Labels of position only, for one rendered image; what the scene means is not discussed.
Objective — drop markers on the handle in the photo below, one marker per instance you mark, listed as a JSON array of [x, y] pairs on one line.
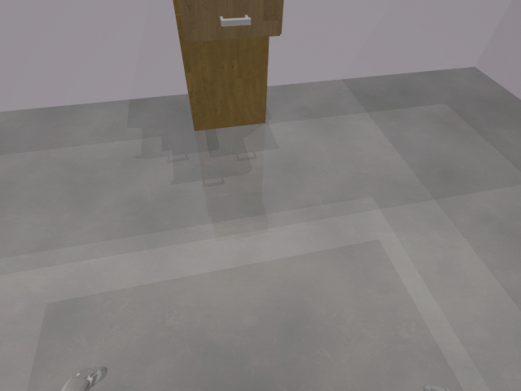
[[235, 21]]

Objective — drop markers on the left robot hand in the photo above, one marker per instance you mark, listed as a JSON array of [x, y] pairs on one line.
[[86, 379]]

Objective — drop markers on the drawer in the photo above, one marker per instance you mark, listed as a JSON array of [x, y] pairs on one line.
[[201, 19]]

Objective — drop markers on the cabinet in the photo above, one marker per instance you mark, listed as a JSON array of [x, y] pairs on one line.
[[226, 79]]

